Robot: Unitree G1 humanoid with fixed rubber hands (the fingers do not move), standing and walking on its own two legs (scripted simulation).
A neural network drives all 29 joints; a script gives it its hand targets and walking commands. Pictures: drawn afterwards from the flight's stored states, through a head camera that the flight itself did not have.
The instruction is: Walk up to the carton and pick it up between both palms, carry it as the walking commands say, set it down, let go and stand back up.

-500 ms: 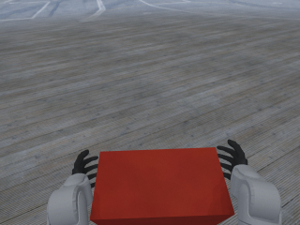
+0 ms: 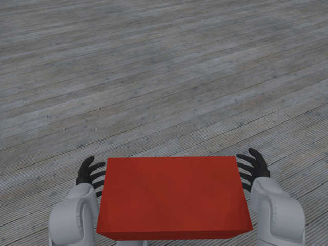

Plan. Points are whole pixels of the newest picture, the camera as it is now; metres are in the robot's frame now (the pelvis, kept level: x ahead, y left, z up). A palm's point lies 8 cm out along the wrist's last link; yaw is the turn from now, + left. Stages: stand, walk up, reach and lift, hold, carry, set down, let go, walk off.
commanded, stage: carry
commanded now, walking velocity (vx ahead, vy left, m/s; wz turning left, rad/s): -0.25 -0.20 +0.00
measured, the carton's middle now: (171, 200) +0.24 +0.00 -0.01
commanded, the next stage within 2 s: none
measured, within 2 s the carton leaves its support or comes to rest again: neither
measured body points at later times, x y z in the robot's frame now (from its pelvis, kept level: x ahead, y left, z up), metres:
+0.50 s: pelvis -0.25 -0.09 +0.00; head -0.23 -0.06 +0.45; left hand -0.01 +0.12 +0.07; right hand +0.03 -0.26 +0.10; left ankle -0.13 +0.06 -0.72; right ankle -0.26 -0.24 -0.71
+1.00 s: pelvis -0.46 -0.15 +0.01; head -0.51 -0.12 +0.45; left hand -0.25 +0.06 +0.07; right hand -0.21 -0.31 +0.11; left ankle -0.45 -0.06 -0.72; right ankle -0.33 -0.26 -0.70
